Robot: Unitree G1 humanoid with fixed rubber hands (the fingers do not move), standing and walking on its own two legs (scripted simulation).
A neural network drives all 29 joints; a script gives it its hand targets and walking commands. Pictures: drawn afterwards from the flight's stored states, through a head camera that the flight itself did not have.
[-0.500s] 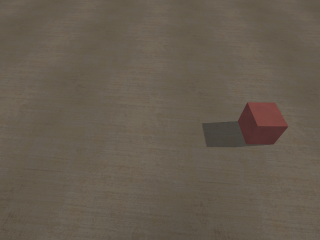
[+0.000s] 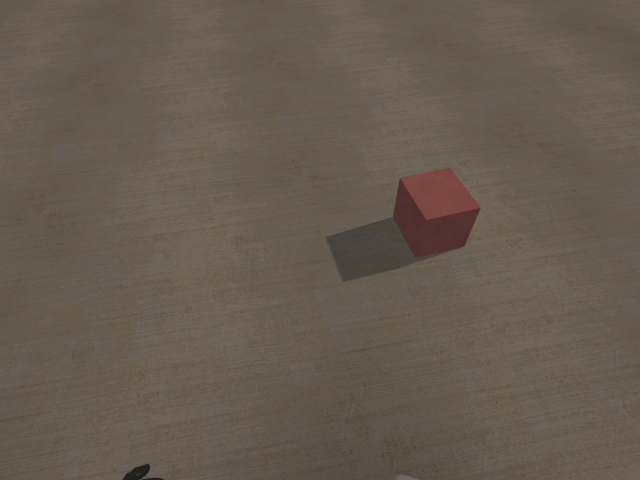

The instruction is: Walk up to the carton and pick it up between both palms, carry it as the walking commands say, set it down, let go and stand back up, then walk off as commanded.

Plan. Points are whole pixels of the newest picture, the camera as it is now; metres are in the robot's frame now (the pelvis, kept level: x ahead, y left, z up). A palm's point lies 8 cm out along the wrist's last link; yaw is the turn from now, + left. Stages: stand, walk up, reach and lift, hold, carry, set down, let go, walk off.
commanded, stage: walk up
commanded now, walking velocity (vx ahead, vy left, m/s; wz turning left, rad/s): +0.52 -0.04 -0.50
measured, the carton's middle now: (432, 212) +1.16 -0.44 -0.66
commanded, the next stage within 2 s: none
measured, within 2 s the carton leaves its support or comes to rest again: neither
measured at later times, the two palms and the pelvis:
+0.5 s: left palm (218, 463) +0.18 +0.15 -0.14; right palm (500, 295) +0.44 -0.31 -0.12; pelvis +0.28 -0.07 -0.02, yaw -12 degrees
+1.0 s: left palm (335, 174) +0.77 -0.03 -0.13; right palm (515, 351) +0.34 -0.32 -0.14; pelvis +0.54 -0.17 -0.01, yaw -17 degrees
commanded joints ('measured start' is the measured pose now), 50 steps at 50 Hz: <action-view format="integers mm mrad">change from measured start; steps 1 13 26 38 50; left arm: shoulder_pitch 241 280 303 28 468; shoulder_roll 135 78 16 -28 263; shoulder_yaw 47 -24 -31 -36 37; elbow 50 55 40 -8 97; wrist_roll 7 -15 -28 -6 9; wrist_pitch -39 -128 -122 -35 -100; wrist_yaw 30 62 81 16 77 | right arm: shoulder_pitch -50 -334 161 -6 26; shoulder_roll -134 -39 -227 -19 14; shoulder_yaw -17 12 -48 35 28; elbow -85 -289 -121 -87 -82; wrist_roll -9 25 45 10 56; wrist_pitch -11 16 -10 -64 -15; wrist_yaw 43 90 45 49 30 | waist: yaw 158 71 -112 15 202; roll -215 -99 176 59 -227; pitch -1 115 -288 121 -295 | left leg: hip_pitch -393 -731 369 -170 -606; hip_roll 48 -3 335 195 -105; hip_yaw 29 -150 -659 -236 -96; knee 408 624 -39 -227 868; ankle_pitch -49 123 417 268 -289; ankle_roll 119 38 318 206 64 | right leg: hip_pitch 489 431 -95 -105 883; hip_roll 113 -178 86 -22 -428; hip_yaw -130 330 142 61 495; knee -306 -612 488 105 -406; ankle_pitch -43 511 -182 191 1005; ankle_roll -28 -216 -33 -11 -274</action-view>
